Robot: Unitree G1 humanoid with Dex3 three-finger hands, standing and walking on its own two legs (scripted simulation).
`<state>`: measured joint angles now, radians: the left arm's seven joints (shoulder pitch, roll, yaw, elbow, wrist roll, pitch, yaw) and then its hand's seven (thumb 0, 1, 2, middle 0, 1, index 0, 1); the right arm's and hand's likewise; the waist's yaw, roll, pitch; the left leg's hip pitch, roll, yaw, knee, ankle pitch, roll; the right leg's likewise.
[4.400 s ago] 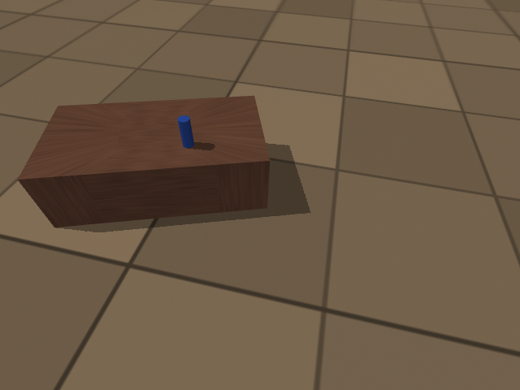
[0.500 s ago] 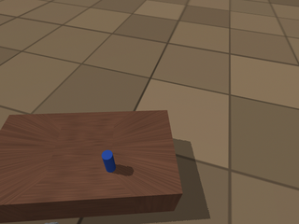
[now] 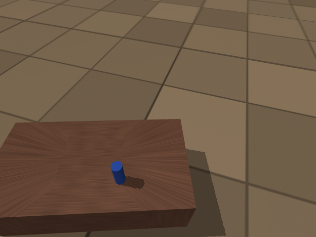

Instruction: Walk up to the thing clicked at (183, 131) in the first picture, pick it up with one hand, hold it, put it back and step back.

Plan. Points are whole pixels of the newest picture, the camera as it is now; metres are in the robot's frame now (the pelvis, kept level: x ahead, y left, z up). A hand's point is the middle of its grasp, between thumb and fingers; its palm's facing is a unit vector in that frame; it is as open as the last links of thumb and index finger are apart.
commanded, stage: walk up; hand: left
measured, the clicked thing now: (118, 173) +0.49 +0.19 -0.38
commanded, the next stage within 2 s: stand in 0.24 s
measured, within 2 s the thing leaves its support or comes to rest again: neither
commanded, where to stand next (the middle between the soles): +0.03 -0.01 m, yaw +0 degrees
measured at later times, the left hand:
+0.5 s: hand out of the picture +0.09 +0.25 -0.16, palm faces -0.02 -0.94 -0.33, open 7.4 cm
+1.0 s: hand out of the picture +0.07 +0.25 -0.16, palm faces -0.02 -0.94 -0.34, open 7.4 cm
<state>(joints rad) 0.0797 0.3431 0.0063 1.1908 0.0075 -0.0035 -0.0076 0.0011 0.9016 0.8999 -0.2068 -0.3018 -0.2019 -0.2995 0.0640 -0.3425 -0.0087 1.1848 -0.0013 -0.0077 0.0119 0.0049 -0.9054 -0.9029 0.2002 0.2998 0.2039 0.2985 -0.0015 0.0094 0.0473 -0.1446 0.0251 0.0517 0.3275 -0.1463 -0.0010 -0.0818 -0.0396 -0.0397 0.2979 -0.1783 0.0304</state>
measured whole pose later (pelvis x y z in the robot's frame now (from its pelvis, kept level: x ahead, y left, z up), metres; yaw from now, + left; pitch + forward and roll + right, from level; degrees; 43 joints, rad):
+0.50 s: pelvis +0.01 +0.00 +0.00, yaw +0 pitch -2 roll +0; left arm 0.09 0.34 0.00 1.14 0.01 -0.01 0.00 0.00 0.90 0.90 -0.21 -0.30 -0.20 -0.30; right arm 0.07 -0.35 -0.01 1.16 -0.01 -0.01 0.01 0.00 -0.91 -0.90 0.20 0.30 0.20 0.30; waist -0.01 0.00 0.04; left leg -0.13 0.02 0.05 0.31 -0.14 0.00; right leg -0.07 -0.04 -0.04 0.29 -0.18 0.03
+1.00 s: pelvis +0.00 -0.01 +0.00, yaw +0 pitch -2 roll +0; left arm 0.12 0.35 0.00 1.13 0.01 0.00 -0.01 0.00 0.90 0.90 -0.21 -0.30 -0.20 -0.30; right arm 0.10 -0.35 0.00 1.16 -0.01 -0.01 0.01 0.01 -0.91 -0.90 0.20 0.30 0.20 0.30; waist -0.01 0.01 0.04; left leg -0.13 0.03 0.04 0.31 -0.14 -0.01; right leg -0.07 -0.04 -0.05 0.30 -0.19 0.02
